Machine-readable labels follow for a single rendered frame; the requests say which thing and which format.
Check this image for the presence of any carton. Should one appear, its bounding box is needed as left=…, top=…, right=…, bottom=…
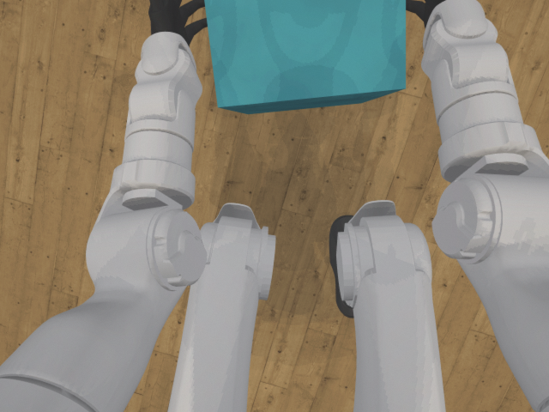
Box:
left=204, top=0, right=406, bottom=114

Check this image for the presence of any robot left hand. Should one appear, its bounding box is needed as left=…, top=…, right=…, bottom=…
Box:
left=148, top=0, right=208, bottom=47

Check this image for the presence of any robot right forearm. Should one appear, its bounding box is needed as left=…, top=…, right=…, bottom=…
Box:
left=421, top=0, right=549, bottom=183

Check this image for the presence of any robot left upper arm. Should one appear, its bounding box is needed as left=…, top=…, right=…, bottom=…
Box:
left=0, top=205, right=207, bottom=412

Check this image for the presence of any right robot foot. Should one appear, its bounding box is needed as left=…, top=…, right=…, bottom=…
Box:
left=329, top=215, right=354, bottom=318

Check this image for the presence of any robot right hand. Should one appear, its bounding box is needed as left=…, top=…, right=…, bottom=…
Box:
left=406, top=0, right=445, bottom=28

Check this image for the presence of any robot right upper arm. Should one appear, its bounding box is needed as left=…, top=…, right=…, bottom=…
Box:
left=432, top=173, right=549, bottom=412

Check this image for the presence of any robot left thigh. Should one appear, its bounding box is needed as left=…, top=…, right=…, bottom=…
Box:
left=167, top=216, right=275, bottom=412

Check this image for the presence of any robot left forearm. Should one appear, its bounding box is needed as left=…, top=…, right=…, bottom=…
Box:
left=86, top=32, right=202, bottom=261

